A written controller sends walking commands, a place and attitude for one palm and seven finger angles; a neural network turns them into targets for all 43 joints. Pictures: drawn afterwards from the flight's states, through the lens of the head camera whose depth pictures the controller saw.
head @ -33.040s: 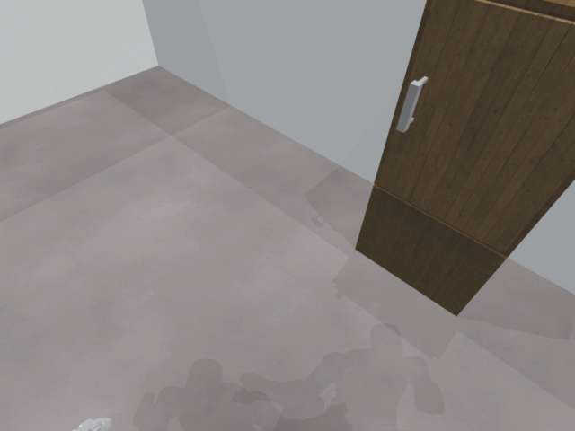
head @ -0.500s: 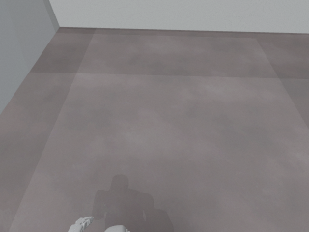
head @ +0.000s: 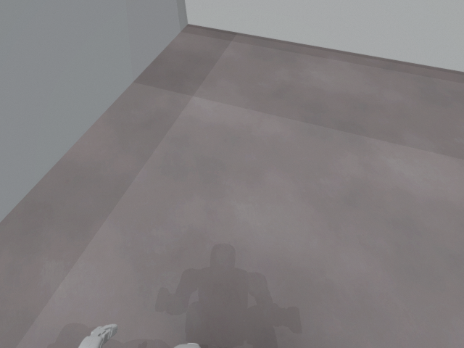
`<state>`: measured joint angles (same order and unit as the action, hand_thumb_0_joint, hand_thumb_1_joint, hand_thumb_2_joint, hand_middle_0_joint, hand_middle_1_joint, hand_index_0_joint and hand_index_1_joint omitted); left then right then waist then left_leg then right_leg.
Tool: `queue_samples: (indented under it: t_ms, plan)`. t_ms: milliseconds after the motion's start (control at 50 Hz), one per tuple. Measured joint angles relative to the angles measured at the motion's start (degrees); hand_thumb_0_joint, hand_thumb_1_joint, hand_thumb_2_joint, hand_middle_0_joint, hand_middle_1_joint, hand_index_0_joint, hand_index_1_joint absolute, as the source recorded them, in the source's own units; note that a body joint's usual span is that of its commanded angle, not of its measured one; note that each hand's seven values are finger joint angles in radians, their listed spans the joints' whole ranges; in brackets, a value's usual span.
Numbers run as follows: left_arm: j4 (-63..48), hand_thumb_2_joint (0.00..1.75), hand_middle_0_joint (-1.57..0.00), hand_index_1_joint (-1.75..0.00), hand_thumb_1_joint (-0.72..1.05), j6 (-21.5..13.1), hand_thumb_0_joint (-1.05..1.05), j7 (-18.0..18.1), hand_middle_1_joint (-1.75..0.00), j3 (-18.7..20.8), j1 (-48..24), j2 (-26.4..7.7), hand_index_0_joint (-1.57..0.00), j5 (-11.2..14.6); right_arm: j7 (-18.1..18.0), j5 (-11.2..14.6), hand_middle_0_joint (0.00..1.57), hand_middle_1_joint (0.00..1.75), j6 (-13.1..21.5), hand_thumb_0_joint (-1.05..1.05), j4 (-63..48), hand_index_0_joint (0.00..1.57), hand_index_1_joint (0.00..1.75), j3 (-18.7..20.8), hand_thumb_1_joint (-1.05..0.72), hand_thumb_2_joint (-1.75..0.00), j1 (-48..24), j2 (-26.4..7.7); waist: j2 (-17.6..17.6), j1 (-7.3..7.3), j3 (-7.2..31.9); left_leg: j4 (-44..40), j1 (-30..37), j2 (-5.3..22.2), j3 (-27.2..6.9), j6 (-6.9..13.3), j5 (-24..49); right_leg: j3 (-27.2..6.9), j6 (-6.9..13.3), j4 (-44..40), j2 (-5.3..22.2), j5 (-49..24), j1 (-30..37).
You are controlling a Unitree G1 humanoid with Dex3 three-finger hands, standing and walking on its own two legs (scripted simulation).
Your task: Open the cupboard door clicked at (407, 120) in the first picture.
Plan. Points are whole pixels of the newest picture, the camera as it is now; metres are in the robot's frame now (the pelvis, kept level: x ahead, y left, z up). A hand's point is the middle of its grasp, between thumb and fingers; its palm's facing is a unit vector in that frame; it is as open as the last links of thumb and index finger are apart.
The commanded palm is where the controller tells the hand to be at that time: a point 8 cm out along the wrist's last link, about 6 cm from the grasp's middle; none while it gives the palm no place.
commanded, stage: turn to face it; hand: left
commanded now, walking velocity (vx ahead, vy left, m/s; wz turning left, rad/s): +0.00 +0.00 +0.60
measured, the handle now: out of the picture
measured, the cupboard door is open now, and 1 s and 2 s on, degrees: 39 39 39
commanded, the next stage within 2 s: none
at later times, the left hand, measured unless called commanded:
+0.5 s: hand out of the picture +0.01 +0.19 -0.17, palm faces +0.37 -0.89 -0.27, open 7.4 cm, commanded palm none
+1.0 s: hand out of the picture -0.01 +0.13 -0.18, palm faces +0.62 -0.75 -0.21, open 7.4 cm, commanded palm none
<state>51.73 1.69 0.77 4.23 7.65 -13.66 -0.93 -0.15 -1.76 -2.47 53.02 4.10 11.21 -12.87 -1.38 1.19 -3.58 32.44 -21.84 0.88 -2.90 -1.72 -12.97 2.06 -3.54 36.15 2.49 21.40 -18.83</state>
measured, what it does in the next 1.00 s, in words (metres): steps on the spot, turning left: right foot, then left foot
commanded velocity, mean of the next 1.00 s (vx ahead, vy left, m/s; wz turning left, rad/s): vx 0.00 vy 0.00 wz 0.60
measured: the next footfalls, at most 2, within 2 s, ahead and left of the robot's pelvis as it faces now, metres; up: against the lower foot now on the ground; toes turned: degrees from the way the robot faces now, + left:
right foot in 0.02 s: +0.04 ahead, -0.13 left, +0.00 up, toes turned -2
left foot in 0.36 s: +0.03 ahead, +0.11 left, +0.00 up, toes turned +21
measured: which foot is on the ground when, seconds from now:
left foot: down 0.00-0.00, up 0.02-0.34, down 0.36-0.66, up 0.68-0.96, down 0.98-1.00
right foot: up 0.00-0.00, down 0.02-0.36, up 0.38-0.64, down 0.66-0.98, up 1.00-1.00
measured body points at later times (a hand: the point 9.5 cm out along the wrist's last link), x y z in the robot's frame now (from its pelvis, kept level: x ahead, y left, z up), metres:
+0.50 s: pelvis +0.02 -0.03 +0.00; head +0.08 +0.00 +0.44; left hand -0.01 +0.24 -0.15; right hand +0.23 -0.23 -0.13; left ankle -0.01 +0.09 -0.73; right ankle +0.03 -0.16 -0.67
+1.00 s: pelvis +0.05 -0.07 -0.01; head +0.09 -0.02 +0.44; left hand -0.05 +0.17 -0.16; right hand +0.29 -0.21 -0.14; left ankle -0.02 +0.02 -0.73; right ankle +0.11 -0.18 -0.72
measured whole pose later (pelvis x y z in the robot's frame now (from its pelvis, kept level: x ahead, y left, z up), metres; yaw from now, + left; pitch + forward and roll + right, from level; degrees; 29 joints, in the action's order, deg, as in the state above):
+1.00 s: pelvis +0.05 -0.07 -0.01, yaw +39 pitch +1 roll +1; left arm 50.8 1.6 0.6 3.0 11.8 -12.1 -1.1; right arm 1.7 -1.2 -2.8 51.0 4.0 7.6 -13.5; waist 2.9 1.0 -5.9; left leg 33.6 -17.1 0.7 4.2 0.9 -16.4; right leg 11.5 -2.6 42.5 9.3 25.0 -18.6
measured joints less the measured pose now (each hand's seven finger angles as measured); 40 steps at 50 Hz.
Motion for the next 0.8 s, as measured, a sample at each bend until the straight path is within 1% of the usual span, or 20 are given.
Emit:
queue_samples:
  t_ms: [20, 60, 100, 140, 220, 300, 340, 360, 380, 420, 460, 500, 560, 640, 660, 680, 700, 740, 760, 800]
  plan:
    - [-0.5, 0.9, -0.2, -0.3, 0.91, -0.6, 0.01, 0.1, -0.3, 0.0, 0.5, -0.3, -0.19, -0.3, 0.1, 0.2, 0.2, 0.3, -0.5, 0.0, -0.1, 0.2, 0.3, 0.3, -0.91, -0.9, -0.3, -0.4, 0.6, -0.43, 0.2, 3.1, -1.4, -0.7, 0.0, -0.2, -3.9, -0.3, 1.7, -2.6, 0.7, -1.1, 0.7]
    - [-0.6, 0.9, -0.2, -0.3, 0.9, -0.9, 0.01, 0.4, -0.3, -0.4, 0.9, 0.5, -0.19, -0.6, 0.5, 0.3, 0.2, 0.3, -1.4, 0.0, 0.1, 0.2, 0.3, 1.2, -0.91, -0.9, -1.6, -1.9, -0.5, -0.48, -1.0, 15.2, -5.0, -1.1, -0.1, -0.2, -12.3, 1.5, 3.4, -0.7, 1.0, -1.6, 0.9]
    - [-0.7, 0.9, -0.2, -0.3, 0.9, -1.0, 0.01, 0.8, -0.3, -0.8, 2.0, 1.2, -0.19, -0.6, 0.7, 0.3, 0.2, 0.3, -2.1, 0.0, 0.2, 0.2, 0.3, 1.7, -0.91, -0.9, -2.8, -3.0, -0.7, -0.42, -1.6, 26.6, -7.8, -1.0, 1.4, -0.6, -13.7, 3.1, 3.8, -1.8, 1.8, -2.0, 2.5]
    - [-0.4, 0.9, -0.2, -0.3, 0.9, -1.1, 0.01, 0.9, -0.3, -1.1, 3.2, 1.7, -0.19, -0.6, 0.9, 0.4, 0.2, 0.3, -2.2, 0.0, 0.0, 0.2, 0.3, 1.7, -0.91, -0.9, -3.8, -3.3, 0.2, -0.32, -2.1, 30.6, -8.5, -0.5, 3.3, -1.4, -13.1, 4.5, 3.9, -4.0, 2.6, -2.7, 4.3]
    - [0.2, 0.9, -0.2, -0.3, 0.9, -1.5, 0.01, 0.7, -0.3, -1.6, 5.0, 2.1, -0.2, -0.8, 1.4, 0.7, 0.2, 0.3, -2.1, 0.0, -0.8, 0.2, 0.3, 1.0, -0.91, -0.9, -5.4, -2.7, 2.7, -0.74, -2.8, 22.0, -4.7, 0.2, 6.5, -2.0, -12.7, 7.1, 4.0, -6.6, 4.5, -3.2, 6.6]
    - [0.7, 0.9, -0.21, -0.3, 0.9, -1.6, 0.01, 0.3, -0.3, -1.7, 6.2, 2.1, -0.2, -0.8, 1.7, 0.9, 0.2, 0.3, -1.7, 0.0, -1.7, 0.2, 0.3, 0.1, -0.91, -0.9, -7.4, -2.0, 4.1, -1.69, -3.6, 10.2, 0.3, 0.0, 8.5, -1.3, -11.0, 10.1, 3.6, -4.9, 5.7, -1.4, 6.9]
    - [1.1, 0.9, -0.21, -0.3, 0.9, -1.5, 0.01, 0.0, -0.3, -1.5, 6.8, 1.7, -0.2, -0.6, 1.8, 0.8, 0.2, 0.3, -1.1, 0.0, -2.4, 0.2, 0.3, -0.3, -0.91, -0.9, -8.0, -1.7, 4.6, -1.86, -3.6, 3.0, 3.7, -0.4, 9.6, -0.5, -6.1, 11.6, 3.1, -1.7, 6.5, 0.6, 6.2]
    - [1.1, 0.9, -0.21, -0.3, 0.9, -1.2, 0.01, -0.1, -0.3, -1.3, 7.5, 1.7, -0.2, -0.3, 1.9, 0.6, 0.2, 0.3, -0.6, 0.0, -3.1, 0.2, 0.3, -0.6, -0.91, -0.9, -7.9, -2.1, 3.7, -1.84, -3.0, -0.4, 5.3, 0.3, 9.1, 1.0, -1.0, 12.3, 2.6, 1.9, 6.3, 1.8, 4.5]
    - [1.4, 0.9, -0.21, -0.3, 0.9, -0.7, 0.01, -0.2, -0.3, -1.3, 7.1, 1.2, -0.2, -0.1, 1.8, 0.5, 0.2, 0.3, 0.0, 0.0, -3.4, 0.2, 0.3, -0.4, -0.91, -0.9, -8.0, -1.8, 3.9, -1.61, -3.0, 0.5, 4.7, 0.1, 8.4, 2.0, -1.5, 11.1, 1.5, 7.7, 6.6, 5.1, 2.2]
    - [1.6, 0.9, -0.21, -0.3, 0.9, 0.8, 0.01, 0.1, -0.3, -0.9, 5.5, 0.0, -0.2, -0.2, 1.4, 0.4, 0.2, 0.3, 0.6, 0.0, -3.7, 0.2, 0.3, -0.8, -0.91, -0.9, -7.8, -0.9, 4.8, -1.99, -3.8, 3.2, 3.6, -0.5, 7.2, 2.5, -4.6, 6.1, 0.0, 18.8, 5.4, 9.7, -2.6]
    - [1.7, 0.9, -0.21, -0.3, 0.9, 1.6, 0.01, 0.3, -0.3, -0.4, 3.7, -0.6, -0.2, -0.2, 0.8, 0.2, 0.2, 0.3, 0.7, 0.0, -3.6, 0.2, 0.3, -1.1, -0.91, -0.9, -6.8, -0.3, 4.5, -2.17, -3.9, 2.7, 3.7, -0.7, 5.4, 2.1, -5.1, 2.9, -0.8, 25.1, 4.0, 8.9, -6.1]
    - [0.9, 0.9, -0.2, -0.3, 0.9, 1.8, 0.01, 0.0, -0.3, -0.1, 2.4, -0.8, -0.2, -0.2, 0.4, 0.2, 0.2, 0.3, 0.5, 0.0, -3.0, 0.2, 0.3, -1.3, -0.91, -0.9, -5.8, 0.0, 3.8, -2.34, -3.8, 1.0, 4.2, -0.7, 3.7, 1.3, -3.8, 1.0, -1.2, 26.5, 3.2, 6.5, -8.1]
    - [-0.6, 0.9, -0.2, -0.3, 0.9, 1.4, 0.01, -0.3, -0.3, 0.0, 1.2, -0.8, -0.19, -0.1, 0.4, 0.0, 0.2, 0.3, 0.0, 0.0, -2.1, 0.2, 0.3, -1.3, -0.91, -0.9, -4.5, 0.3, 2.3, -2.18, -3.3, -0.6, 4.7, -0.4, 1.3, 0.7, -2.7, -0.3, -1.2, 20.7, 2.4, 5.1, -7.8]
    - [-2.5, 0.9, -0.2, -0.3, 0.9, 0.3, 0.01, -0.5, -0.3, -0.2, 0.8, -0.9, -0.19, -0.1, 0.6, 0.1, 0.2, 0.3, -1.0, 0.0, -1.5, 0.21, 0.3, -0.8, -0.9, -0.9, -2.9, 0.2, 0.4, -1.33, -2.4, 1.5, 3.4, -0.1, -1.9, -1.1, -3.5, 0.0, -0.7, 4.4, 0.8, 0.3, -2.0]
    - [-3.1, 0.9, -0.2, -0.3, 0.9, -0.4, 0.01, -0.4, -0.3, -0.2, 1.2, -1.1, -0.19, -0.3, 0.7, 0.3, 0.2, 0.3, -1.3, 0.0, -1.6, 0.21, 0.3, -0.5, -0.9, -0.9, -2.5, 0.2, 0.8, -1.3, -1.8, 3.8, 1.9, -0.6, -2.0, -0.7, -5.4, -0.2, 0.6, 0.1, 1.2, -1.4, -0.7]
    - [-3.2, 0.9, -0.2, -0.3, 0.9, -0.8, 0.01, -0.1, -0.3, -0.3, 1.0, -0.7, -0.19, -0.6, 0.8, 0.5, 0.2, 0.3, -1.6, 0.0, -1.3, 0.21, 0.3, -0.1, -0.9, -0.9, -2.7, -0.3, 0.0, -1.16, -2.1, 8.6, 0.1, -0.7, -2.3, -0.5, -9.9, 0.5, 1.9, 1.0, 1.1, -1.9, -1.0]
    - [-3.2, 0.9, -0.2, -0.3, 0.9, -1.0, 0.01, 0.1, -0.3, -0.6, 0.9, 0.0, -0.19, -0.7, 0.9, 0.5, 0.2, 0.3, -1.9, 0.0, -1.1, 0.21, 0.3, 0.4, -0.9, -0.9, -2.9, -0.9, -0.7, -0.81, -2.7, 15.0, -1.9, -0.9, -2.1, -0.2, -13.5, 1.5, 2.8, 2.0, 1.3, -1.9, -0.9]
    - [-3.3, 0.9, -0.2, -0.3, 0.9, -1.2, 0.01, 0.5, -0.3, -1.0, 1.2, 1.2, -0.2, -0.7, 1.0, 0.5, 0.2, 0.3, -2.4, 0.0, -0.5, 0.2, 0.3, 0.9, -0.91, -0.9, -3.4, -1.8, -1.0, -0.41, -3.5, 26.7, -5.2, -1.1, -0.2, -0.3, -15.7, 3.0, 3.6, 1.3, 2.1, -2.2, 0.5]
    - [-3.2, 0.9, -0.2, -0.3, 0.9, -1.1, 0.01, 0.6, -0.3, -1.2, 1.6, 1.6, -0.2, -0.7, 1.1, 0.5, 0.2, 0.3, -2.5, 0.0, -0.3, 0.2, 0.3, 1.0, -0.91, -0.9, -3.6, -2.0, -0.8, -0.2, -3.6, 30.1, -6.1, -0.9, 1.0, -0.6, -15.5, 3.6, 3.7, 0.3, 2.6, -2.6, 1.3]
    - [-2.8, 0.9, -0.2, -0.3, 0.9, -0.9, 0.01, 0.8, -0.3, -1.5, 2.3, 2.2, -0.2, -0.9, 1.4, 0.6, 0.2, 0.3, -2.7, 0.01, -0.2, 0.2, 0.3, 1.0, -0.91, -0.9, -3.7, -1.8, 0.5, 0.16, -3.5, 30.6, -5.9, -0.4, 3.5, -1.2, -15.0, 4.7, 3.6, -2.0, 3.6, -3.5, 2.8]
